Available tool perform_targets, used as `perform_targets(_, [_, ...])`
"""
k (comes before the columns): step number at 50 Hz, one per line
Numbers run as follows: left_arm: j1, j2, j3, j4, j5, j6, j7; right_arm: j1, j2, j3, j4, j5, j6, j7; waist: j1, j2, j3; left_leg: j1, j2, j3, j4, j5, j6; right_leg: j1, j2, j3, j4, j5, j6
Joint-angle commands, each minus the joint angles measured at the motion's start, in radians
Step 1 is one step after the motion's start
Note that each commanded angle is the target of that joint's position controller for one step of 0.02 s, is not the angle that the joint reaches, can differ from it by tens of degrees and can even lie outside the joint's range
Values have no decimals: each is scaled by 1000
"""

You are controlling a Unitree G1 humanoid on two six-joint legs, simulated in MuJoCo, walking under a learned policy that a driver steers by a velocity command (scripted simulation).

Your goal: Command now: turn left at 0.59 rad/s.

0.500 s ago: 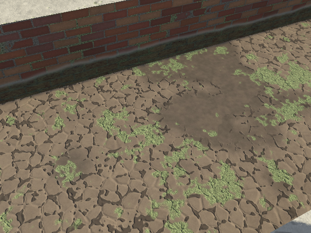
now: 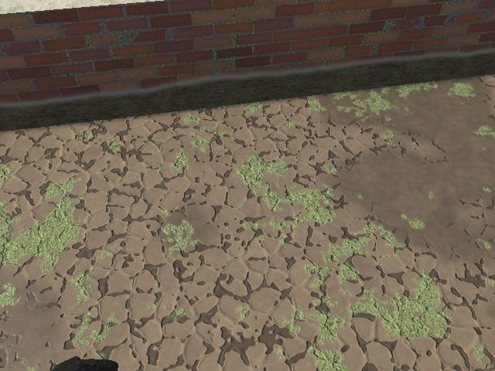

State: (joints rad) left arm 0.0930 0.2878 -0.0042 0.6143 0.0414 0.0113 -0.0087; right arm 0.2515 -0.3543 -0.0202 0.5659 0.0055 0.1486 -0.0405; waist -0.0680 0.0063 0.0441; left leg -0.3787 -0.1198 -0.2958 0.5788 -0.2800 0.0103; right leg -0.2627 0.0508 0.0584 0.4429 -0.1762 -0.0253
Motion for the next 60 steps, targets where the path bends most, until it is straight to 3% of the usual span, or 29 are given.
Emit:
perform_targets(1, [1, 224, 66, -59, 30, 12, 8, 0, -143, -46, -91, 25, -66, 9, 29, -231, -101, -201, 19, 95, 427, -334, -30, 108, -416, 316, -177, 315, -252])
perform_targets(2, [-39, 183, 56, -72, 15, 18, 17, 16, -199, -70, -62, 38, -73, 5, 14, -163, -73, -184, 41, 100, 578, -276, -62, 44, -392, 258, -183, 311, -250])
perform_targets(3, [-78, 142, 43, -79, 7, 22, 21, 55, -204, -80, -35, 40, -61, -6, -9, -124, -58, -172, 45, 105, 663, -242, -81, 5, -344, 175, -180, 288, -222])
perform_targets(7, [-70, 82, 29, -71, -13, 28, 28, 87, -130, -70, -25, 22, -19, -35, -9, -127, -56, -144, 53, 168, 674, -168, -102, 18, -292, 54, -153, 279, -192])
perform_targets(10, [24, 85, 47, -27, -23, 42, 20, 16, -55, -40, -51, 38, -27, -14, 71, -149, -80, -206, 114, 203, 488, -170, -101, 179, -297, 79, -142, 13, -199])
perform_targets(13, [64, 144, 79, 6, -31, 55, 26, -55, -54, -34, -81, 38, -51, 8, 113, -167, -55, -186, 152, 224, 307, -217, -81, 197, -339, 123, -170, -128, -206])
perform_targets(17, [38, 165, 97, 30, -37, 51, 20, 4, -65, -36, -63, 33, -62, 16, 88, -173, -91, -45, 149, 290, 140, -201, -51, 160, -341, 84, -148, -7, -201])
perform_targets(20, [6, 163, 101, 56, -66, 58, 26, 83, -40, -35, -41, 15, -67, 22, 36, -163, -132, 122, 127, 325, -116, 9, 2, 127, -315, 11, -64, 118, -131])
perform_targets(21, [25, 147, 97, 75, -73, 52, 27, 95, -48, -37, -43, -1, -64, 23, 32, -104, -131, 194, 150, 264, -186, 142, 28, 70, -271, -31, -5, 60, -71])
perform_targets(22, [19, 80, 76, 50, -44, 36, 23, 70, -136, -57, -61, -9, -60, 21, 73, 137, -136, 256, 295, 43, -179, 360, 97, -77, -137, -157, 142, -98, 26])
perform_targets(23, [-68, 79, 66, 8, -36, 21, 28, 57, -176, -71, -66, -10, -56, 26, 6, 282, -84, 215, 395, -119, -280, 298, 200, -218, -54, -153, 269, -345, 60])
perform_targets(25, [-71, 111, 85, 14, -53, 24, 28, 15, -103, -42, -68, -43, -74, 27, 19, 167, -76, 247, 417, -99, -269, 312, 242, -323, -75, -18, 531, -411, 65])
perform_targets(27, [49, 131, 99, 65, -49, 46, 34, -53, -47, -21, -64, -16, -90, 29, 63, 140, -103, 270, 363, 0, -203, 456, 201, -316, -89, 24, 654, -352, 76])
perform_targets(29, [96, 122, 96, 81, -50, 55, 41, -69, -22, -8, -48, -10, -93, 36, 76, 133, -120, 222, 332, 53, -178, 564, 201, -249, -74, 10, 735, -301, 87])
perform_targets(32, [94, 62, 66, 64, -51, 62, 36, -76, 44, 16, -17, -5, -99, 42, 76, 122, -112, 220, 291, 47, -212, 240, 175, -194, -112, 29, 522, -212, 90])
perform_targets(33, [65, 38, 51, 52, -47, 60, 30, -70, 49, 17, -4, -1, -102, 40, 59, 135, -93, 217, 275, 31, -239, 67, 159, -169, -123, 25, 387, -195, 86])
perform_targets(35, [14, 53, 40, 21, -49, 45, 27, -67, 2, 2, 11, -4, -108, 31, 31, 168, -54, 185, 269, -27, -290, -165, 163, -114, -98, -10, 233, -234, 80])
perform_targets(37, [23, 78, 34, 7, -54, 23, 32, -86, -22, -6, 10, -2, -111, 27, 31, 161, -37, 165, 288, -97, -316, -268, 174, -68, -84, -31, 139, -239, 61])
perform_targets(40, [116, 73, 15, 23, -31, -12, 40, -140, -12, -2, 1, 13, -120, 24, 72, 108, -50, 99, 260, -99, -276, -256, 134, 75, -95, -31, 45, -67, 15])
perform_targets(42, [133, 106, 18, 16, -33, -33, 32, -153, 21, 9, -16, 1, -129, 30, 66, -10, -46, 90, 152, 41, -196, -192, 82, 47, -109, 10, 45, -120, -22])
perform_targets(43, [127, 89, 12, -6, -42, -35, 25, -173, 33, 14, -33, -5, -130, 34, 76, -60, -49, 91, 125, 94, -128, -136, 52, 52, -135, 57, -8, -144, -46])
perform_targets(45, [103, 114, 14, -40, -45, -24, 17, -176, 60, 24, -55, -5, -141, 40, 62, -180, -37, 58, 72, 196, -5, -32, 12, 72, -196, 179, -99, -156, -92])
perform_targets(46, [99, 118, 13, -59, -49, -16, 16, -177, 54, 26, -66, -5, -152, 46, 67, -188, -26, 11, 76, 210, 14, -12, 3, 109, -231, 234, -113, -118, -119])
perform_targets(49, [95, 115, 10, -93, -56, 11, 22, -166, 55, 36, -81, -4, -177, 69, 75, -138, -53, 15, 101, 219, -2, 46, 8, 180, -228, 215, -55, 70, -125])
perform_targets(51, [97, 101, 2, -104, -29, 33, 26, -155, 40, 42, -91, -15, -184, 75, 85, -76, -86, 74, 108, 206, -20, 189, 21, 191, -150, 119, 32, 203, -95])
perform_targets(54, [96, 83, -11, -123, -23, 29, 22, -170, 11, 41, -101, -14, -183, 88, 95, 21, -122, 159, 121, 168, -29, 380, 47, 171, -90, 46, 107, 261, -52])
perform_targets(56, [73, 81, -20, -143, -14, 22, 14, -192, -3, 43, -118, -14, -176, 90, 94, 36, -139, 209, 134, 150, -16, 495, 57, 144, -80, 32, 130, 312, -32])
perform_targets(57, [72, 77, -28, -144, 7, 24, 18, -184, -10, 47, -118, -28, -166, 78, 90, 31, -170, 263, 145, 142, -12, 595, 56, 147, -80, 28, 130, 368, -23])
perform_targets(60, [54, 81, -37, -150, 9, 23, 12, -203, -16, 56, -132, -34, -151, 64, 85, 29, -180, 322, 153, 142, -8, 654, 47, 130, -76, 32, 121, 374, -8])
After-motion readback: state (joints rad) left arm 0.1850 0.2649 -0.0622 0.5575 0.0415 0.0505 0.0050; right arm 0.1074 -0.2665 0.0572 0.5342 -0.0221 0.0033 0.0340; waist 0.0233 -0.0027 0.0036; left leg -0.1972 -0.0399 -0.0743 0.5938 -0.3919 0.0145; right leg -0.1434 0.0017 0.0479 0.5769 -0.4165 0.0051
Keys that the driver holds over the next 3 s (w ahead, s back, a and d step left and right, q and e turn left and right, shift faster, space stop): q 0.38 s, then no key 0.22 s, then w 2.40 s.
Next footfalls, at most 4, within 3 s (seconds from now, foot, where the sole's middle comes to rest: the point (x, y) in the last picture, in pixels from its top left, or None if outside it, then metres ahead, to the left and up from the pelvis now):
0.42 left None -0.06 0.13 -0.77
0.80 right None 0.00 -0.12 -0.77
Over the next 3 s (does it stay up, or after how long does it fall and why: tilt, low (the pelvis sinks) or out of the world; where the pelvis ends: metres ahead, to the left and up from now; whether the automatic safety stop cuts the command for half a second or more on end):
stays up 0.00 0.01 0.00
